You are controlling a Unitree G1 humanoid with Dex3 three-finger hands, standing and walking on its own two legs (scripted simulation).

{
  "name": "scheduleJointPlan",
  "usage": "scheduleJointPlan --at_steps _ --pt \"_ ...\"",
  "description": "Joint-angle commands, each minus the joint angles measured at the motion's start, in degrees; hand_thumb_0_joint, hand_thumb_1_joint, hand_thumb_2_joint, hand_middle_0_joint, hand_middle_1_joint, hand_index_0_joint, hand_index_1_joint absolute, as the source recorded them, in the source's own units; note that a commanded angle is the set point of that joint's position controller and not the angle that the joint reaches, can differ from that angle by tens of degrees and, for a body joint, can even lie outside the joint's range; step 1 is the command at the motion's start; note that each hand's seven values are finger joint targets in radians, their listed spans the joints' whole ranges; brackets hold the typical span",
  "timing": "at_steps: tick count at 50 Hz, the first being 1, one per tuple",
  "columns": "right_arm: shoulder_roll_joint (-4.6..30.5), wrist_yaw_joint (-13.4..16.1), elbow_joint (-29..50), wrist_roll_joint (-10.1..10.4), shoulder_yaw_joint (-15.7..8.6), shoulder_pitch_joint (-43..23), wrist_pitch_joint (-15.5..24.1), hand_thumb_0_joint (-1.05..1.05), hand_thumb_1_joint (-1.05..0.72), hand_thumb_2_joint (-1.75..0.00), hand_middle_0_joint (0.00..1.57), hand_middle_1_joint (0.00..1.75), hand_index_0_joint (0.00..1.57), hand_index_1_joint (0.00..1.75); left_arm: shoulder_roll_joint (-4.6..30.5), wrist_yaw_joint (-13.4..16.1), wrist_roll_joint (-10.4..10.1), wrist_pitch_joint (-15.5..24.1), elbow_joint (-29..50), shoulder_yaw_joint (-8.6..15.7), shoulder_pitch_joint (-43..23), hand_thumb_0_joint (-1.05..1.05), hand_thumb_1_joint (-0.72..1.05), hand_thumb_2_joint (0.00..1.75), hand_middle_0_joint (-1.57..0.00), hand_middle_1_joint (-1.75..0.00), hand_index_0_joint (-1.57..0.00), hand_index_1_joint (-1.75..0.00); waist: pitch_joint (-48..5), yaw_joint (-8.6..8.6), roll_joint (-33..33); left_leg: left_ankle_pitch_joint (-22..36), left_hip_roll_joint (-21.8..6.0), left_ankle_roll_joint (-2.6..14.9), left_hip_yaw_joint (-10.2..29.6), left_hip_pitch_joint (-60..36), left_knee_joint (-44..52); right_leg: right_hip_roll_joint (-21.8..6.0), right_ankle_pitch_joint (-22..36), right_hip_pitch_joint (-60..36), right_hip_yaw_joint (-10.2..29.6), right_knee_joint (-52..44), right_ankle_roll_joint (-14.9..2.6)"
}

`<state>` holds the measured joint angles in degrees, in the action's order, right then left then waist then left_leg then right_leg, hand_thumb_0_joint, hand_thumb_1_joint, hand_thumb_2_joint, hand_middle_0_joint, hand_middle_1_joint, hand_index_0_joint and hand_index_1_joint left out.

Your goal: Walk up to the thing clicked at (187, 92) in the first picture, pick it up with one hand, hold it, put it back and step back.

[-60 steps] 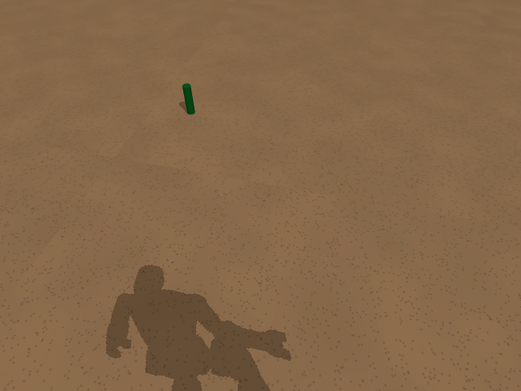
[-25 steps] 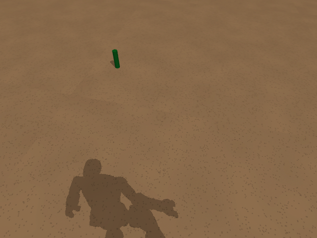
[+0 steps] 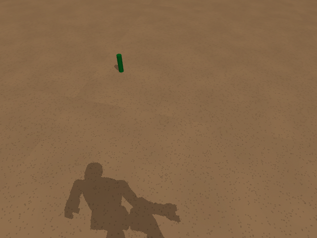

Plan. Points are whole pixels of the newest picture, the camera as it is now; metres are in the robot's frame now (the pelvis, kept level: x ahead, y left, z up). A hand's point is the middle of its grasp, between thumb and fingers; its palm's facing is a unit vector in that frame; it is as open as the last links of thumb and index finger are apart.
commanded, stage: walk up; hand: left
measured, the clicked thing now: (120, 63) +1.86 +0.42 -0.68
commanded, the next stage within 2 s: none
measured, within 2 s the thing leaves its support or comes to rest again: neither
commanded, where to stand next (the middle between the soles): +1.54 +0.18 m, yaw +7 degrees
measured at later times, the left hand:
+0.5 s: hand (38, 198) +0.26 +0.39 -0.15, palm faces +0.02 -0.95 -0.31, open 7.4 cm
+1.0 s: hand (72, 127) +0.53 +0.35 -0.13, palm faces +0.12 -0.92 -0.37, open 7.4 cm
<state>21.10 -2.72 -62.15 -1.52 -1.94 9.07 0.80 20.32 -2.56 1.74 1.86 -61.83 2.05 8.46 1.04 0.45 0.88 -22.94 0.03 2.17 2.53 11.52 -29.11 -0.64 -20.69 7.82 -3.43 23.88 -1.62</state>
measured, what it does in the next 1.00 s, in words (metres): walks ahead: left foot, then right foot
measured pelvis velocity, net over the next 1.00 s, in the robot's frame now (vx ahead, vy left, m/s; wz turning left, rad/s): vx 0.49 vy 0.08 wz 0.11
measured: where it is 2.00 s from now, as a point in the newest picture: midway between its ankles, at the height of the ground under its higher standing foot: (142, 131)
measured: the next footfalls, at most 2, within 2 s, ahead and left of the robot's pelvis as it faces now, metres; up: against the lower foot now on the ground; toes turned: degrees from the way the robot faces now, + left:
left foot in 0.28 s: +0.18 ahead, +0.23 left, +0.00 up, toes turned +9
right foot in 0.74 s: +0.55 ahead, -0.01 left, +0.00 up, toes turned +1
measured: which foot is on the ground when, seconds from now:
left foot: up 0.00-0.26, down 0.28-0.78, up 0.80-1.00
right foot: down 0.00-0.30, up 0.32-0.72, down 0.74-1.00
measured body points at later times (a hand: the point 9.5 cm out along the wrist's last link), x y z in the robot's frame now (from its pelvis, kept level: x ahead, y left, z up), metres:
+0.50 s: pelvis +0.18 +0.11 -0.01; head +0.18 +0.13 +0.44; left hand +0.26 +0.44 -0.13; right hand +0.22 -0.22 -0.11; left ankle +0.14 +0.22 -0.75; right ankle +0.25 -0.04 -0.68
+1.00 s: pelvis +0.49 +0.08 +0.00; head +0.51 +0.06 +0.45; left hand +0.52 +0.40 -0.10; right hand +0.63 -0.23 -0.12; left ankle +0.50 +0.26 -0.67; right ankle +0.51 -0.01 -0.75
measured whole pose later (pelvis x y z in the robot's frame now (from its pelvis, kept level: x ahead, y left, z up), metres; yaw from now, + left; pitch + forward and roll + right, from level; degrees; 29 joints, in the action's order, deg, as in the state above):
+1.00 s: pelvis +0.49 +0.08 +0.00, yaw +6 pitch -3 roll +1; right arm 25.6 -3.2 -49.9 0.0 -3.8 13.1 4.1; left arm 20.9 -3.3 0.0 4.6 -51.7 2.6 14.5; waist 4.5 2.3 2.6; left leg -12.9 -3.4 1.9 3.1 28.9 -61.3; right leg -0.9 -13.5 9.2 -5.4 25.1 -2.4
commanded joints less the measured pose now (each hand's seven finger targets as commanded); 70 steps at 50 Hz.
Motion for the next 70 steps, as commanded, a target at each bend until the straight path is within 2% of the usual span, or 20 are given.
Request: scheduleJointPlan --at_steps 1,13,14,15,17,21,26,34,37,38,39,41,44,47,56,60,62,63,67,70 --pt "13.08 -0.7 10.85 -1.03 -4.07 -12.76 2.09 0.0 -0.9 -0.9 0.2 0.3 0.2 0.3 21.97 0.74 0.48 3.23 6.18 6.61 2.75 0.0 0.9 0.9 -0.2 -0.3 -0.2 -0.3 6.78 6.3 -7.29 -0.94 -5.61 -1.04 1.52 34.85 -21.17 -28.04 -23.27 -11.28 30.8 -20.32 -14.2" --pt "16.38 -2.43 5.52 -0.3 -8.35 12.4 2.31 0.0 -0.9 -0.9 0.2 0.3 0.2 0.3 18.5 -0.94 0.65 2.18 10.16 4.91 -3.69 0.0 0.9 0.9 -0.2 -0.3 -0.2 -0.3 -1.06 -7.88 2.26 8.99 -1.17 -1.05 -9.78 -16.21 -4.07 -9.83 -14.1 19.82 -3.25 7.9 -5.97" --pt "20.62 -1.35 3.71 -0.71 -9.64 19.57 2.73 0.0 -0.9 -0.9 0.2 0.3 0.2 0.3 14.07 -1.28 0.67 1.95 10.33 3.62 -0.45 0.0 0.9 0.9 -0.2 -0.3 -0.2 -0.3 -3.79 -11.03 15.4 -5.58 -3.96 1.95 -0.53 -24.66 2.21 -4.74 -8.05 27.11 -5.63 29.65 -4.29" --pt "25.43 -0.44 5.55 -1.37 -10.17 21.3 3.54 0.0 -0.9 -0.9 0.2 0.3 0.2 0.3 10.04 -1.33 -0.39 2.15 11.76 2.1 0.37 0.0 0.9 0.9 -0.2 -0.3 -0.2 -0.3 -2.46 -10.64 24.5 -23.64 -17.8 6.33 28.01 -24.24 13.81 1.95 -13.17 39.06 -0.26 46.43 -2.05" --pt "27.44 -0.37 9.54 1.45 -9.9 10.05 4.01 0.0 -0.9 -0.9 0.2 0.3 0.2 0.3 18.13 -0.48 -0.25 2.7 12.33 2.73 -3.53 0.0 0.9 0.9 -0.2 -0.3 -0.2 -0.3 3.53 -6.29 10.57 -28.12 -27.11 14.4 45.01 -11.07 24.67 -3.94 -7.61 37.06 8.75 48.41 -2.56" --pt "18.87 0.28 10.63 1.52 -6.19 5.92 5.74 0.0 -0.9 -0.9 0.2 0.3 0.2 0.3 18.57 -1.81 -2.52 2.02 8.42 3.76 2.27 0.0 0.9 0.9 -0.2 -0.3 -0.2 -0.3 5.49 -0.65 5.64 -3.31 -14.57 5.73 12.38 -2.84 20.08 -8.15 6.86 27.32 8.32 37.03 -0.01" --pt "18.27 0.32 12.04 1.5 -5.95 6.91 6.65 0.0 -0.9 -0.9 0.2 0.3 0.2 0.3 17.05 -3.3 -1.37 1.27 11.81 3.84 -2.51 0.0 0.9 0.9 -0.2 -0.3 -0.2 -0.3 7.54 -1.31 5.19 5.53 -14.29 9.77 4.94 -4.4 22.47 -8.61 12.42 27.47 5.01 23.46 2.74" --pt "18.75 1.21 12.67 1.29 -6.36 11.4 5.93 0.0 -0.9 -0.9 0.2 0.3 0.2 0.3 12.89 -3.45 -1.45 1.68 15.18 3.49 -10.8 0.0 0.9 0.9 -0.2 -0.3 -0.2 -0.3 2.2 -2.84 3.64 32.08 -12.54 6.51 -1.18 -8.94 13.36 -3.01 17.77 14.36 -2.1 7.24 -1.59" --pt "16.77 1.62 14.16 0.44 -5.55 12.22 5.35 0.0 -0.9 -0.9 0.2 0.3 0.2 0.3 16.04 -2.0 -1.44 1.83 10.21 6.02 7.7 0.0 0.9 0.9 -0.2 -0.3 -0.2 -0.3 -11.38 5.97 -3.46 38.71 -7.4 3.75 -6.17 -5.54 -15.69 0.48 12.92 -11.57 -4.85 4.9 -3.72" --pt "12.96 1.59 14.64 0.47 -4.2 15.7 5.3 0.0 -0.9 -0.9 0.2 0.3 0.2 0.3 19.61 -1.26 -1.03 2.14 8.85 7.58 15.59 0.0 0.9 0.9 -0.2 -0.3 -0.2 -0.3 -16.0 8.41 -10.78 23.9 -4.37 2.34 -5.9 6.92 -30.25 -6.82 2.64 -24.43 6.25 5.39 -4.57" --pt "11.67 1.58 15.73 2.17 -3.77 19.17 5.32 0.0 -0.9 -0.9 0.2 0.3 0.2 0.3 24.17 -0.89 -0.98 2.56 9.91 8.43 16.93 0.0 0.9 0.9 -0.2 -0.3 -0.2 -0.3 -19.81 7.06 -20.25 -3.99 3.26 0.35 -5.02 22.45 -42.15 -23.96 0.79 -35.47 37.06 -2.46 -12.03" --pt "18.42 2.47 13.68 1.99 -4.97 12.41 5.34 0.0 -0.9 -0.9 0.2 0.3 0.2 0.3 22.2 -0.13 -2.44 2.43 12.29 8.2 9.63 0.0 0.9 0.9 -0.2 -0.3 -0.2 -0.3 -11.88 6.54 -10.79 -2.77 -2.43 0.51 1.15 25.64 -47.97 -24.54 1.31 -22.81 37.51 -6.92 -16.02" --pt "13.5 1.32 13.61 2.61 -3.83 11.09 4.65 0.0 -0.9 -0.9 0.2 0.3 0.2 0.3 17.03 0.56 -2.28 3.32 13.04 5.93 5.2 0.0 0.9 0.9 -0.2 -0.3 -0.2 -0.3 -0.88 1.89 -8.34 6.28 -4.43 1.57 2.7 19.1 -39.84 -14.82 16.29 -2.99 15.37 -7.7 -9.19" --pt "12.52 -0.08 13.14 1.27 -4.34 12.15 3.57 0.0 -0.9 -0.9 0.2 0.3 0.2 0.3 15.97 0.12 -2.15 4.37 13.69 5.25 4.51 0.0 0.9 0.9 -0.2 -0.3 -0.2 -0.3 2.61 -0.09 -8.45 11.39 -4.1 -0.03 1.04 17.26 -33.96 -11.22 17.12 3.71 8.23 -9.73 -8.37" --pt "11.26 -2.49 18.31 0.48 -4.65 -4.01 4.16 0.0 -0.9 -0.9 0.2 0.3 0.2 0.3 18.04 -0.67 -1.19 4.76 15.23 5.16 8.64 0.0 0.9 0.9 -0.2 -0.3 -0.2 -0.3 3.65 3.3 -6.2 21.26 -4.91 -1.65 -5.32 11.06 -3.01 -11.61 13.64 2.31 2.99 -9.93 -8.18" --pt "15.66 -1.11 14.39 -0.99 -6.56 9.9 4.81 0.0 -0.9 -0.9 0.2 0.3 0.2 0.3 17.16 0.27 -1.5 3.65 16.78 4.36 9.14 0.0 0.9 0.9 -0.2 -0.3 -0.2 -0.3 -6.26 -3.82 3.76 13.55 -2.73 2.05 -4.78 -9.43 -0.1 -9.71 22.79 4.69 1.37 12.54 -6.59" --pt "22.28 0.39 14.34 -2.1 -8.75 17.63 5.1 0.0 -0.9 -0.9 0.2 0.3 0.2 0.3 10.31 0.57 -2.53 3.21 16.88 2.17 15.99 0.0 0.9 0.9 -0.2 -0.3 -0.2 -0.3 -12.07 -5.77 20.76 0.09 -20.93 8.42 25.56 -27.07 6.16 2.57 -9.51 26.47 -0.04 39.54 -1.62" --pt "23.25 0.56 15.75 -0.09 -8.85 15.61 5.06 0.0 -0.9 -0.9 0.2 0.3 0.2 0.3 16.76 1.47 -2.73 2.55 15.95 3.59 16.84 0.0 0.9 0.9 -0.2 -0.3 -0.2 -0.3 -12.79 -5.76 12.33 -5.33 -25.67 14.43 38.26 -28.21 11.94 2.47 -10.99 31.4 5.62 45.38 -2.12" --pt "16.5 1.45 16.99 2.11 -5.72 9.43 5.49 0.0 -0.9 -0.9 0.2 0.3 0.2 0.3 16.18 0.81 -2.69 3.24 14.22 3.24 12.9 0.0 0.9 0.9 -0.2 -0.3 -0.2 -0.3 -2.25 -2.18 3.78 29.26 -17.41 7.53 10.93 -9.94 11.07 -3.16 0.69 24.25 11.08 42.0 -1.05" --pt "15.55 1.36 17.7 2.19 -5.32 8.94 6.37 0.0 -0.9 -0.9 0.2 0.3 0.2 0.3 14.71 -0.02 -2.49 2.28 14.0 3.36 14.26 0.0 0.9 0.9 -0.2 -0.3 -0.2 -0.3 -1.12 -0.33 5.61 35.03 -15.17 8.33 3.39 -5.31 11.47 -3.42 3.38 20.98 8.5 39.27 0.65"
